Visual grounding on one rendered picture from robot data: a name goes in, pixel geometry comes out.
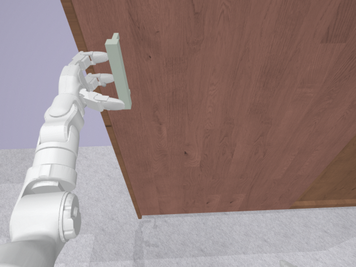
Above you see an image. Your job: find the handle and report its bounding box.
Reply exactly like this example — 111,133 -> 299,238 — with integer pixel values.
105,33 -> 132,110

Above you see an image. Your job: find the left robot forearm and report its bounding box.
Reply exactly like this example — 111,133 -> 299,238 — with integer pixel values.
9,93 -> 85,241

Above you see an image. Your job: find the left robot upper arm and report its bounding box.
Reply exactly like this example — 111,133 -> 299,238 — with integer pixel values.
0,191 -> 81,267

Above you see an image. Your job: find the robot left hand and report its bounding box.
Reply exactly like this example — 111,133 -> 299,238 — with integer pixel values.
58,51 -> 125,112

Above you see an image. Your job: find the wardrobe door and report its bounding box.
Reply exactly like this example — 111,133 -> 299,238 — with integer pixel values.
296,135 -> 356,201
72,0 -> 356,215

